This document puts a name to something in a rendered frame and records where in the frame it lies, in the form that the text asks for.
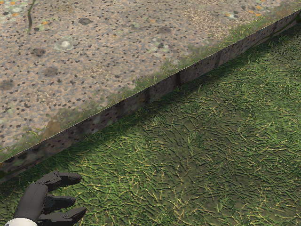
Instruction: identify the robot left hand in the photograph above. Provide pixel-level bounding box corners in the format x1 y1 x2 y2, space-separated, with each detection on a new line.
12 170 87 226

